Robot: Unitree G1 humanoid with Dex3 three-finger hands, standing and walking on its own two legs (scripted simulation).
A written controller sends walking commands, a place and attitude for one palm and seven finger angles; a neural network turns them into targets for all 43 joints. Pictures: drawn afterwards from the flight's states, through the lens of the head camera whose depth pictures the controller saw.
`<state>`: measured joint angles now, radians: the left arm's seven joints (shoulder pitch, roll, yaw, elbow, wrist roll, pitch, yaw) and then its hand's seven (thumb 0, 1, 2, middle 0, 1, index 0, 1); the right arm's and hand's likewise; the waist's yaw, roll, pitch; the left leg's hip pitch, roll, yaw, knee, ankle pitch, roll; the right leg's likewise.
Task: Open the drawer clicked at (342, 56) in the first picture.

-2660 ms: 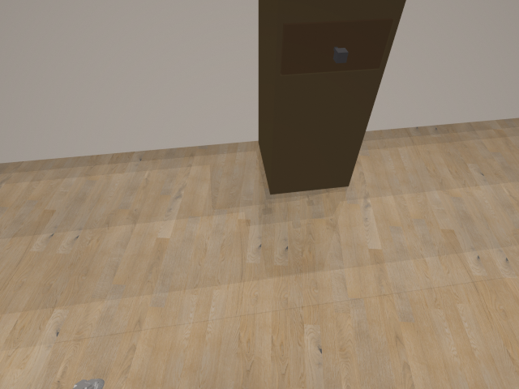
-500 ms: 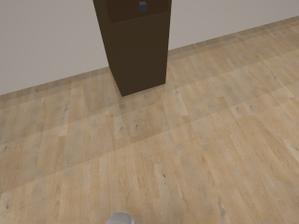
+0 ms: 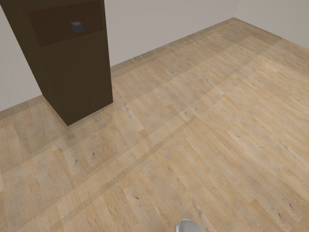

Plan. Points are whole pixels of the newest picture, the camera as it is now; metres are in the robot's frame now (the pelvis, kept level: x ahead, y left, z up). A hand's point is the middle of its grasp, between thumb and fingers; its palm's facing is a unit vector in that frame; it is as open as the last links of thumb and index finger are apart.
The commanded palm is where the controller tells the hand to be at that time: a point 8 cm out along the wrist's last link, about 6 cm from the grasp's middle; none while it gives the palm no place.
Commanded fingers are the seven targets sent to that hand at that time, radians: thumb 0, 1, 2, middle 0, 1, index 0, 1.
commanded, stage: walk to a spot facing it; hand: left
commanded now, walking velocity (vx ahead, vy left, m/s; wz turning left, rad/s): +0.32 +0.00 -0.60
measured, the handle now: (75, 25) +1.08 +0.49 -0.02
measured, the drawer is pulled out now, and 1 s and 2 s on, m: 0.00 0.00 0.00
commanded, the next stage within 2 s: turn to face it in 1.42 s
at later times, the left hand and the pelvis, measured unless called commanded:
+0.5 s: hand (127, 182) +0.31 +0.10 -0.17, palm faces -0.25 -0.95 -0.21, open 7.2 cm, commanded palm none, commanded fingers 0.00 0.90 0.90 -0.20 -0.30 -0.20 -0.30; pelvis +0.18 -0.07 -0.01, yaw -14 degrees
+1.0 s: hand (138, 139) +0.49 +0.08 -0.18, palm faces -0.36 -0.92 -0.13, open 7.3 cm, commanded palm none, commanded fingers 0.00 0.90 0.90 -0.20 -0.30 -0.20 -0.30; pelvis +0.40 -0.08 +0.00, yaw -25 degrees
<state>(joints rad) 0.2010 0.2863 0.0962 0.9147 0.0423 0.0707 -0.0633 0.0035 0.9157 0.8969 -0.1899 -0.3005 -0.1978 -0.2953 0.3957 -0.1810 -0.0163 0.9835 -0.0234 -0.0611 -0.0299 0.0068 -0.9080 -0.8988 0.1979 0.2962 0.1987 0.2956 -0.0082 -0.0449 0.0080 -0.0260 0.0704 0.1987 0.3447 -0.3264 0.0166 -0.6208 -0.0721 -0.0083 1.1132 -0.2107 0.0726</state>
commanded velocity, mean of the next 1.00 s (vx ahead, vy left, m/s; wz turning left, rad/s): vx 0.36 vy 0.00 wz -0.35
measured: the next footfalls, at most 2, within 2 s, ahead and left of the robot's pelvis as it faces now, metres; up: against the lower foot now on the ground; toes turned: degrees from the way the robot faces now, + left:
right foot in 0.24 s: +0.20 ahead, -0.17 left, +0.00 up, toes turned -17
left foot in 0.66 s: +0.42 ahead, +0.02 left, +0.00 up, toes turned -8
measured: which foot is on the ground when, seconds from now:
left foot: down 0.00-0.24, up 0.26-0.64, down 0.66-1.00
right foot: up 0.00-0.22, down 0.24-0.68, up 0.70-1.00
